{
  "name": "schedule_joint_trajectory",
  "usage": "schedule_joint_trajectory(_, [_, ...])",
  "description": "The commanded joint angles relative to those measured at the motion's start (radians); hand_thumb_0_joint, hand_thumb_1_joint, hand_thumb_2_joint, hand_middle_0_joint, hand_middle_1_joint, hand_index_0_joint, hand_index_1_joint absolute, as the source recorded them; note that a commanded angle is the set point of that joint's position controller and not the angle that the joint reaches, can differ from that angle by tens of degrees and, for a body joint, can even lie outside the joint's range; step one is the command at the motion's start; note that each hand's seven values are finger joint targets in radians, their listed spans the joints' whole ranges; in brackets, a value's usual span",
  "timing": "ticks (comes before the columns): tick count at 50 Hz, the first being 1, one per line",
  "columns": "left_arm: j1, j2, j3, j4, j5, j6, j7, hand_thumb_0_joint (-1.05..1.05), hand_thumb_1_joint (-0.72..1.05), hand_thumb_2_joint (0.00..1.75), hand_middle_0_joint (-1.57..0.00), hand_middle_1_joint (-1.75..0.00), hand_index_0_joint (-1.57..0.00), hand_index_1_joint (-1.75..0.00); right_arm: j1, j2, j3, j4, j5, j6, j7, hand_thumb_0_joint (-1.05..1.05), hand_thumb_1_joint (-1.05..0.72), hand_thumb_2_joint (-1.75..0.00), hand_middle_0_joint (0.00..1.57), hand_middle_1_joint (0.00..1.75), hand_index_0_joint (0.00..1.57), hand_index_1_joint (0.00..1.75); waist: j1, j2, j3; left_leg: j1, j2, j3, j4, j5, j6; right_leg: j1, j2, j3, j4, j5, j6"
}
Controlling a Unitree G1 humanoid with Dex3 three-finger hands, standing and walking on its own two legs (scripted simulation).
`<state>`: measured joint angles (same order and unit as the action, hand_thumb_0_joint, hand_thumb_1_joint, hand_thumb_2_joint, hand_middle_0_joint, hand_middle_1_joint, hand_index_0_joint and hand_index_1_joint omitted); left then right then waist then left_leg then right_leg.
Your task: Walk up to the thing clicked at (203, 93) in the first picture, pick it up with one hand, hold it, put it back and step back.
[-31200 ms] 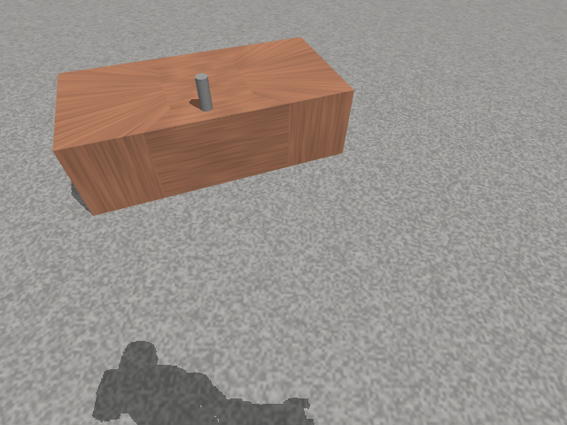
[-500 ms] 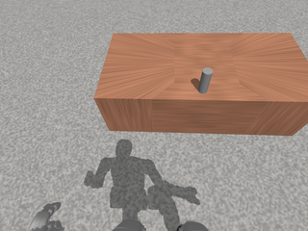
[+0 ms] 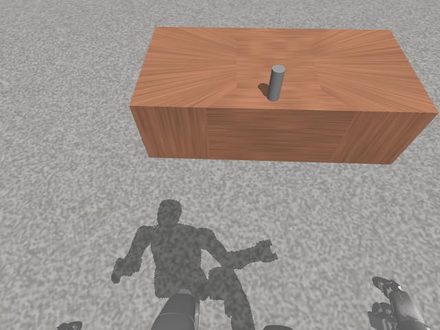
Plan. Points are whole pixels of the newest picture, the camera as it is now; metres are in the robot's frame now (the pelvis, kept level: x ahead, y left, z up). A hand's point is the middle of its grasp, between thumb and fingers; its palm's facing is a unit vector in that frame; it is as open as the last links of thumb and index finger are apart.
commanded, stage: step back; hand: right
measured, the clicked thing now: (275, 83) +1.04 -0.17 -0.28
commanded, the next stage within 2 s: stand in 1.16 s
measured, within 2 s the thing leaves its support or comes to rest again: neither
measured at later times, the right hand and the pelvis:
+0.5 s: hand out of the picture -0.01 -0.26 -0.13, palm faces -0.09 +0.93 -0.37, open 7.4 cm; pelvis -0.07 -0.01 +0.02, yaw +4 degrees
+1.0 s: hand out of the picture +0.10 -0.23 -0.14, palm faces -0.11 +0.93 -0.36, open 7.4 cm; pelvis -0.02 +0.01 +0.01, yaw +4 degrees
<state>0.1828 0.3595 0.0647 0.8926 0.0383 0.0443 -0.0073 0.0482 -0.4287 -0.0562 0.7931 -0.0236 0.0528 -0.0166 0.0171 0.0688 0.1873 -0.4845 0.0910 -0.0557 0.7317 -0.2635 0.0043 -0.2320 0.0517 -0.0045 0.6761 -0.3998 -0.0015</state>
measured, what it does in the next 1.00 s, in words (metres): steps on the spot: left foot, then right foot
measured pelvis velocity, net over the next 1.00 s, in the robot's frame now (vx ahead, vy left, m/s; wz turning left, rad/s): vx -0.02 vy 0.01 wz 0.07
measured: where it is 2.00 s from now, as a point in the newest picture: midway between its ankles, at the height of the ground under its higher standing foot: outside the picture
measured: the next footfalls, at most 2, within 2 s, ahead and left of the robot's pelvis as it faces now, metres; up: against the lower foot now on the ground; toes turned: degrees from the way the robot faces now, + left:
left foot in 0.28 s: -0.05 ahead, +0.12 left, +0.00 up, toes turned +3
right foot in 0.56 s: +0.02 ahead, -0.13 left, +0.00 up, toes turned +3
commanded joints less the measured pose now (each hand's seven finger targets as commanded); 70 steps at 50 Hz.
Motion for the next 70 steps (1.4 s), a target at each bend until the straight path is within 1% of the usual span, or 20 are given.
schedule_joint_trajectory(1, [-0.040,0.403,0.106,-0.119,0.012,-0.031,0.024,0.00,0.90,0.90,-0.20,-0.30,-0.20,-0.30,0.011,-0.191,-0.066,-0.060,0.006,-0.010,-0.028,0.00,-0.90,-0.90,0.20,0.30,0.20,0.30,0.038,-0.305,-0.096,0.007,-0.117,-0.138,0.419,-0.326,-0.011,-0.320,-0.489,0.609,-0.441,-0.066,-0.292])
schedule_joint_trajectory(4, [-0.104,0.252,0.070,-0.117,0.006,-0.046,0.031,0.00,0.90,0.90,-0.20,-0.30,-0.20,-0.30,0.107,-0.143,-0.037,0.010,0.016,-0.019,-0.013,0.00,-0.90,-0.90,0.20,0.30,0.20,0.30,-0.036,-0.178,-0.136,-0.017,-0.195,-0.101,0.432,-0.167,-0.001,-0.115,-0.247,0.187,-0.256,0.297,-0.153])
schedule_joint_trajectory(10, [0.009,0.287,0.093,-0.094,0.025,-0.058,0.020,0.00,0.90,0.90,-0.20,-0.30,-0.20,-0.30,0.102,-0.147,-0.038,0.027,-0.010,-0.053,0.006,0.00,-0.90,-0.90,0.20,0.30,0.20,0.30,0.059,-0.282,-0.182,-0.012,-0.097,0.002,0.027,-0.261,-0.029,0.099,-0.290,0.279,-0.308,-0.248,-0.186])
schedule_joint_trajectory(14, [0.000,0.268,0.062,-0.084,0.011,-0.039,0.007,0.00,0.90,0.90,-0.20,-0.30,-0.20,-0.30,0.207,-0.142,-0.055,0.109,-0.014,-0.077,0.013,0.00,-0.90,-0.90,0.20,0.30,0.20,0.30,0.003,-0.219,-0.177,0.364,-0.127,0.050,-0.376,-0.123,0.019,-0.119,-0.245,0.188,-0.211,-0.219,-0.126])
schedule_joint_trajectory(15, [0.023,0.215,0.047,-0.083,0.007,-0.038,0.008,0.00,0.90,0.90,-0.20,-0.30,-0.20,-0.30,0.239,-0.172,-0.071,0.125,-0.024,-0.083,0.011,0.00,-0.90,-0.90,0.20,0.30,0.20,0.30,-0.009,-0.086,-0.193,0.491,-0.050,-0.114,-0.402,-0.193,0.052,-0.264,-0.194,0.125,-0.072,-0.194,-0.086])
schedule_joint_trajectory(16, [0.017,0.146,0.027,-0.094,-0.014,-0.041,0.004,0.00,0.90,0.90,-0.20,-0.30,-0.20,-0.30,0.232,-0.238,-0.078,0.113,-0.034,-0.089,0.007,0.00,-0.90,-0.90,0.20,0.30,0.20,0.30,-0.019,0.144,-0.184,0.492,0.168,-0.485,-0.519,-0.457,0.134,-0.434,-0.065,0.008,0.138,-0.157,-0.012])
schedule_joint_trajectory(17, [-0.091,0.248,0.058,-0.083,-0.007,-0.047,0.012,0.00,0.90,0.90,-0.20,-0.30,-0.20,-0.30,0.199,-0.313,-0.084,0.099,-0.023,-0.089,0.011,0.00,-0.90,-0.90,0.20,0.30,0.20,0.30,-0.060,0.076,-0.089,0.231,0.275,-0.608,-0.572,-0.676,0.249,-0.369,-0.101,0.051,0.199,-0.158,-0.009])
schedule_joint_trajectory(18, [-0.085,0.285,0.068,-0.071,-0.009,-0.053,0.005,0.00,0.90,0.90,-0.20,-0.30,-0.20,-0.30,0.120,-0.296,-0.081,0.087,-0.018,-0.092,0.012,0.00,-0.90,-0.90,0.20,0.30,0.20,0.30,-0.020,0.052,-0.029,0.080,0.282,-0.551,-0.585,-0.671,0.261,-0.248,-0.123,0.077,0.253,-0.128,-0.012])
schedule_joint_trajectory(21, [-0.015,0.219,0.051,-0.035,-0.017,-0.067,-0.012,0.00,0.90,0.90,-0.20,-0.30,-0.20,-0.30,0.102,-0.173,-0.046,0.087,-0.028,-0.106,0.014,0.00,-0.90,-0.90,0.20,0.30,0.20,0.30,-0.002,0.050,-0.075,0.250,0.100,-0.242,-0.474,-0.273,0.152,-0.236,-0.097,0.028,0.107,-0.004,-0.018])
schedule_joint_trajectory(24, [-0.036,0.212,0.051,-0.023,-0.012,-0.073,-0.015,0.00,0.90,0.90,-0.20,-0.30,-0.20,-0.30,0.166,-0.213,-0.068,0.108,-0.024,-0.096,0.024,0.00,-0.90,-0.90,0.20,0.30,0.20,0.30,-0.046,0.115,-0.112,0.261,0.107,-0.226,-0.458,-0.310,0.160,-0.158,-0.063,-0.022,0.026,-0.038,-0.006])
schedule_joint_trajectory(28, [0.081,0.205,0.056,0.040,-0.002,-0.097,0.006,0.00,0.90,0.90,-0.20,-0.30,-0.20,-0.30,0.119,-0.142,-0.043,0.085,-0.008,-0.066,0.025,0.00,-0.90,-0.90,0.20,0.30,0.20,0.30,0.031,0.025,-0.170,0.090,0.023,-0.059,-0.206,-0.213,0.093,0.184,-0.026,-0.029,-0.264,0.123,-0.025])
schedule_joint_trajectory(30, [0.136,0.327,0.089,0.044,0.012,-0.111,0.022,0.00,0.90,0.90,-0.20,-0.30,-0.20,-0.30,0.117,-0.058,-0.016,0.053,0.000,-0.072,0.021,0.00,-0.90,-0.90,0.20,0.30,0.20,0.30,0.061,-0.265,-0.180,-0.181,-0.151,0.028,0.150,-0.291,0.020,0.284,-0.343,0.511,-0.427,-0.107,-0.145])
schedule_joint_trajectory(32, [0.026,0.353,0.089,0.003,0.002,-0.109,0.016,0.00,0.90,0.90,-0.20,-0.30,-0.20,-0.30,0.151,-0.166,-0.053,0.088,-0.012,-0.071,0.009,0.00,-0.90,-0.90,0.20,0.30,0.20,0.30,0.023,-0.170,-0.062,-0.080,-0.061,-0.058,0.238,-0.318,0.014,0.015,-0.467,0.594,-0.452,-0.247,-0.272])
schedule_joint_trajectory(36, [0.014,0.269,0.061,0.008,-0.009,-0.126,0.020,0.00,0.90,0.90,-0.20,-0.30,-0.20,-0.30,0.176,-0.119,-0.037,0.121,-0.002,-0.082,0.019,0.00,-0.90,-0.90,0.20,0.30,0.20,0.30,0.004,-0.166,-0.148,0.013,-0.048,-0.038,0.125,-0.196,0.007,0.074,-0.321,0.271,-0.330,0.281,-0.183])
schedule_joint_trajectory(42, [-0.060,0.242,0.030,-0.015,-0.030,-0.094,0.022,0.00,0.90,0.90,-0.20,-0.30,-0.20,-0.30,0.200,-0.097,-0.038,0.163,-0.002,-0.088,0.008,0.00,-0.90,-0.90,0.20,0.30,0.20,0.30,-0.038,-0.180,-0.226,0.308,-0.092,0.098,-0.271,0.153,0.002,-0.015,-0.220,0.067,-0.087,0.587,-0.099])
schedule_joint_trajectory(44, [-0.036,0.199,0.013,-0.019,-0.037,-0.083,0.023,0.00,0.90,0.90,-0.20,-0.30,-0.20,-0.30,0.178,-0.159,-0.052,0.159,-0.011,-0.091,-0.003,0.00,-0.90,-0.90,0.20,0.30,0.20,0.30,-0.023,-0.066,-0.273,0.391,0.047,-0.060,-0.259,0.370,0.064,-0.097,-0.144,0.033,0.000,0.421,-0.041])
schedule_joint_trajectory(46, [0.000,0.210,0.016,0.020,-0.044,-0.058,0.028,0.00,0.90,0.90,-0.20,-0.30,-0.20,-0.30,0.058,-0.236,-0.051,0.124,0.001,-0.087,-0.002,0.00,-0.90,-0.90,0.20,0.30,0.20,0.30,0.009,0.048,-0.260,0.193,0.229,-0.252,-0.353,0.154,0.212,0.007,-0.071,-0.007,0.053,-0.040,-0.017])
schedule_joint_trajectory(52, [-0.009,0.243,0.021,0.071,-0.032,-0.079,0.024,0.00,0.90,0.90,-0.20,-0.30,-0.20,-0.30,-0.002,-0.143,-0.019,0.158,0.010,-0.082,0.000,0.00,-0.90,-0.90,0.20,0.30,0.20,0.30,0.007,0.008,-0.259,0.218,0.046,-0.035,-0.226,0.221,0.049,0.065,-0.153,0.104,-0.164,0.330,-0.054])
schedule_joint_trajectory(62, [-0.099,0.207,-0.022,0.136,-0.037,-0.087,0.017,0.00,0.90,0.90,-0.20,-0.30,-0.20,-0.30,-0.029,-0.126,-0.003,0.230,0.021,-0.090,0.014,0.00,-0.90,-0.90,0.20,0.30,0.20,0.30,-0.023,-0.064,-0.276,0.391,0.053,-0.024,-0.315,0.348,0.031,0.089,-0.170,0.084,-0.287,0.419,-0.021])
schedule_joint_trajectory(70, [-0.130,0.211,-0.025,0.171,-0.034,-0.086,0.011,0.00,0.90,0.90,-0.20,-0.30,-0.20,-0.30,-0.045,-0.118,0.005,0.263,0.016,-0.090,0.021,0.00,-0.90,-0.90,0.20,0.30,0.20,0.30,-0.019,-0.068,-0.197,0.354,0.044,-0.022,-0.429,0.189,0.010,0.099,-0.177,0.086,-0.382,0.259,-0.010])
